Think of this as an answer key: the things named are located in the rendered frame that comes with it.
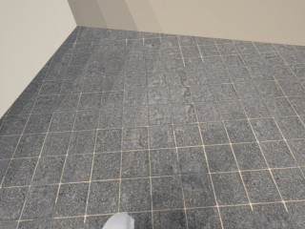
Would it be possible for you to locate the robot left thigh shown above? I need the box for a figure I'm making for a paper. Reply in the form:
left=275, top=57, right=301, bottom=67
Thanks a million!
left=102, top=213, right=134, bottom=229

